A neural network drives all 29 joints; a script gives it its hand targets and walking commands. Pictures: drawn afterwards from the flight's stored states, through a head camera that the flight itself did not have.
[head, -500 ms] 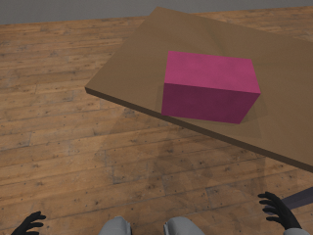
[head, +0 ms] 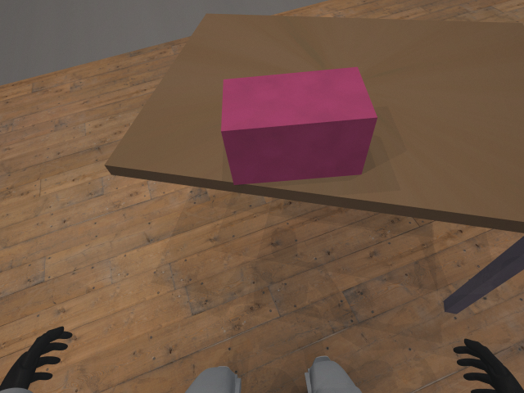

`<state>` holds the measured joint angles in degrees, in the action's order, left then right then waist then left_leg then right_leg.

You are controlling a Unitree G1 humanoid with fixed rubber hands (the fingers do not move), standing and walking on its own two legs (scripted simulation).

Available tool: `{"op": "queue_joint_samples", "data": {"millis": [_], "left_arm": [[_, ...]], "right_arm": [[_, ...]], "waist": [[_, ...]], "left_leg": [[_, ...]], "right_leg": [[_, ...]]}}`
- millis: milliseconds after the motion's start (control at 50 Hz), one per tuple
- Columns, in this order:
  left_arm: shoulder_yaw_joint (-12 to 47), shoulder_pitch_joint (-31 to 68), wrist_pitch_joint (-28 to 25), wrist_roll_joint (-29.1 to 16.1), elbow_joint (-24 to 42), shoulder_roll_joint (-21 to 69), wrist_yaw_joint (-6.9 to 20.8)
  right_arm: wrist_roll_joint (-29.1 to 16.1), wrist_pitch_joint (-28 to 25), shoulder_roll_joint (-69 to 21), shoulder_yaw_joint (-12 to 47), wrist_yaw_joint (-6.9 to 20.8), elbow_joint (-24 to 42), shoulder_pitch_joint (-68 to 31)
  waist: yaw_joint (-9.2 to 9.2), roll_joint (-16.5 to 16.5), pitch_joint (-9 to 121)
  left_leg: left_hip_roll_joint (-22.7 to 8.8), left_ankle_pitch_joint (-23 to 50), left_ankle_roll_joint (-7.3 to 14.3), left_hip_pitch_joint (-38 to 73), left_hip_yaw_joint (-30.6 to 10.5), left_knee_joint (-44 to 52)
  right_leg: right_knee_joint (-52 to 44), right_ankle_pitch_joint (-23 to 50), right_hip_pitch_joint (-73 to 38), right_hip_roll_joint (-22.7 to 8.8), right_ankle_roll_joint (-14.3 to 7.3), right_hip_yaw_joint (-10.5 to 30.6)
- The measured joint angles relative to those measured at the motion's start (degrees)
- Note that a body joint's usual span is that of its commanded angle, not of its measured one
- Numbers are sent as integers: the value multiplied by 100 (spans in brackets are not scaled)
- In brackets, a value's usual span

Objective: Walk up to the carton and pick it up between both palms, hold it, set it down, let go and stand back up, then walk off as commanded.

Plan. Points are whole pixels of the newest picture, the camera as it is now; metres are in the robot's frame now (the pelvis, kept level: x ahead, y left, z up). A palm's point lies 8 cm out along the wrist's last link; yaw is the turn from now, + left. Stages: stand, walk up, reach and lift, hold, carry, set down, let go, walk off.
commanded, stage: walk up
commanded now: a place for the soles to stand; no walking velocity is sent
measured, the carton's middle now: (293, 127) +0.64 -0.05 -0.02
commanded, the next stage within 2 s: none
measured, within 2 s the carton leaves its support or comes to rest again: neither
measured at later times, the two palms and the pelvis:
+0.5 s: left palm out of the picture +0.09 +0.34 -0.03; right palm out of the picture +0.02 -0.32 -0.05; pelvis -0.05 +0.02 +0.01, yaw -9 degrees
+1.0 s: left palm (52, 359) +0.18 +0.35 -0.07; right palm out of the picture +0.05 -0.28 -0.05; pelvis +0.00 +0.06 +0.01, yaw -13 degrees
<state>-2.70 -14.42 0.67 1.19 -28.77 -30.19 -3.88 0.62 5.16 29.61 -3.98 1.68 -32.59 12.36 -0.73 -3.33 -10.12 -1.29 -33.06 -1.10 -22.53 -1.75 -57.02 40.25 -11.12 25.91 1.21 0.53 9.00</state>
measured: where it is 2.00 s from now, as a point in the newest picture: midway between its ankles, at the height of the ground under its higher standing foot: outside the picture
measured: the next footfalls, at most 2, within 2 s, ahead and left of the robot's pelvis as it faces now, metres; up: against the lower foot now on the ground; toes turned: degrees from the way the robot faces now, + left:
left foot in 0.06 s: +0.04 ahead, +0.16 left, +0.00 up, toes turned -2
right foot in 0.38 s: +0.03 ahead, -0.08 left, +0.00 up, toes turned -10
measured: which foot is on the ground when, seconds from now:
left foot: up 0.00-0.04, down 0.06-0.40, up 0.42-0.68, down 0.70-1.00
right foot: down 0.00-0.10, up 0.12-0.36, down 0.38-1.00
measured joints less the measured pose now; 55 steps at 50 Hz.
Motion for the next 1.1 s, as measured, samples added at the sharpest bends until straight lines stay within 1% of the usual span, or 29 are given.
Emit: {"op": "queue_joint_samples", "data": {"millis": [40, 60, 80, 100, 120, 160, 200, 240, 300, 360, 380, 400, 420, 440, 460, 500, 540, 580, 640, 700, 720, 740, 780, 840, 900, 940, 960, 1000, 1100], "left_arm": [[4, -53, 63, 1, -8, 16, 22], [16, -75, 105, -21, -22, 26, 39], [15, -69, 148, -54, -64, 21, 54], [1, -69, 186, -97, -151, 32, 62], [2, -100, 215, -149, -258, 107, 63], [54, -203, 272, -215, -435, 281, 59], [81, -311, 241, -213, -493, 279, 126], [29, -430, 148, -200, -542, 180, 185], [-21, -525, 81, -213, -674, 92, 269], [-21, -580, 9, -189, -764, 109, 332], [-11, -594, -30, -170, -796, 133, 327], [14, -542, -54, -146, -858, 223, 316], [55, -519, -73, -116, -865, 290, 305], [86, -538, -96, -63, -831, 322, 291], [93, -571, -128, -2, -794, 348, 272], [85, -644, -216, 24, -766, 407, 240], [108, -679, -267, -11, -756, 398, 221], [88, -705, -277, -27, -744, 318, 224], [16, -696, -218, -24, -724, 164, 228], [-52, -563, -117, -75, -687, 14, 249], [-83, -481, -87, -97, -709, -20, 253], [-115, -388, -56, -128, -764, -14, 254], [-105, -296, 18, -190, -835, 107, 244], [12, -263, 37, -201, -885, 223, 274], [80, -262, -66, -162, -980, 234, 307], [104, -155, -95, -139, -1125, 284, 315], [126, -82, -90, -127, -1203, 336, 316], [177, -1, -82, -128, -1313, 363, 331], [228, 301, -128, -205, -1565, 419, 413]], "right_arm": [[-33, -31, -22, 20, 6, -37, 42], [-47, -62, -28, 26, 7, -52, 71], [-43, -95, -81, 24, 6, -84, 74], [-27, -119, -163, 40, 8, -117, 69], [-8, -132, -207, 62, 13, -111, 110], [51, -166, -240, 93, 26, -74, 227], [47, -224, -321, 83, 4, -69, 287], [50, -266, -401, 77, -45, -40, 295], [97, -324, -359, 72, -65, 81, 307], [132, -310, -202, 12, -34, 240, 287], [129, -298, -146, -15, -23, 264, 266], [122, -292, -82, -59, -19, 239, 253], [106, -284, -58, -82, -12, 191, 292], [89, -266, -77, -78, -6, 141, 367], [78, -235, -109, -62, 2, 106, 432], [79, -226, -140, -55, 44, 90, 505], [69, -279, -117, -70, 84, 93, 550], [68, -302, -87, -74, 114, 79, 563], [44, -292, -69, -75, 139, 36, 559], [-15, -318, -93, -49, 106, -59, 571], [-17, -335, -139, -41, 67, -127, 534], [-2, -344, -213, -14, 24, -191, 480], [29, -366, -327, 73, -39, -213, 416], [34, -409, -462, 152, -75, -196, 282], [2, -420, -471, 214, -76, -198, 180], [-47, -409, -398, 218, -73, -276, 120], [-81, -402, -364, 216, -75, -342, 98], [-146, -384, -372, 238, -78, -478, 54], [-185, -466, -277, 254, -90, -807, -113]], "waist": [[-53, 106, 37], [-75, 166, 57], [-97, 315, 19], [-137, 516, -34], [-137, 586, -5], [44, 432, 206], [185, 344, 359], [209, 401, 496], [258, 427, 654], [218, 359, 720], [197, 285, 714], [222, 76, 631], [249, -84, 601], [222, -135, 651], [138, -126, 701], [-4, -115, 722], [-27, -142, 656], [-48, -121, 565], [-76, -67, 477], [-92, 45, 431], [-70, 163, 382], [-64, 327, 324], [-7, 446, 359], [144, 460, 382], [206, 510, 393], [221, 427, 322], [227, 342, 297], [176, 361, 376], [127, 237, 478]], "left_leg": [[59, 88, 53, 300, 3, 660], [97, 344, 88, 507, 41, 1106], [177, 939, 71, 623, 116, 1392], [268, 1227, 39, 723, 258, 1474], [268, 1270, 19, 773, 338, 1479], [62, 1166, 76, 749, 260, 1451], [-135, 1205, 135, 810, 177, 1629], [-250, 1396, 94, 882, 234, 1918], [-318, 1555, 64, 852, 306, 2129], [-348, 1493, 99, 738, 470, 1992], [-397, 1409, 101, 672, 512, 1830], [-516, 1293, 135, 626, 434, 1624], [-543, 1008, 185, 552, 289, 1391], [-456, 648, 193, 412, 191, 1067], [-331, 423, 186, 271, 156, 703], [-152, 380, 199, 41, 141, 194], [-110, 585, 175, -150, 135, 65], [-131, 732, 140, -232, 143, 247], [-213, 1012, 92, -134, 115, 954], [-204, 1788, 95, 368, 133, 2011], [-129, 2035, -12, 462, 167, 2124], [-30, 2038, -62, 488, 250, 2032], [-14, 1838, -35, 447, 326, 1845], [-145, 1718, 54, 495, 317, 1867], [-238, 1742, -48, 556, 354, 1949], [-320, 1666, -107, 578, 295, 1849], [-368, 1643, -126, 606, 235, 1838], [-336, 1708, -149, 716, 285, 2048], [-315, 1861, -133, 893, 328, 2462]], "right_leg": [[53, 51, 93, 29, 68, 93], [113, 64, 147, 43, 118, 150], [204, 60, 176, 7, 171, 254], [334, -65, 182, -39, 149, 410], [526, -525, 207, 18, 95, 490], [1295, -1428, 336, 286, 95, 279], [2086, -1596, 360, 416, 131, -15], [2384, -1482, 253, 398, 112, -159], [1656, -1412, -260, 205, 94, -315], [208, -1319, -990, -11, 27, -528], [-294, -1020, -1218, -3, -12, -578], [-431, -727, -1313, 113, -42, -655], [-430, -658, -1353, 195, -62, -732], [-384, -699, -1325, 203, -95, -742], [-352, -767, -1292, 177, -160, -677], [-457, -796, -1315, 113, -270, -498], [-674, -667, -1409, 27, -246, -415], [-780, -594, -1468, -68, -168, -336], [-744, -648, -1476, -151, -41, -252], [-298, -940, -1354, -194, 116, -202], [-32, -1106, -1293, -262, 163, -160], [218, -1276, -1242, -345, 114, -68], [713, -1780, -1037, -236, 32, 22], [1002, -2076, -867, -76, -53, -239], [160, -1615, -1050, -125, -139, -535], [-346, -630, -1263, -75, -70, -636], [-424, -522, -1343, -29, -13, -693], [-474, -631, -1369, -67, 47, -656], [-795, -606, -1500, -91, 58, -636]]}}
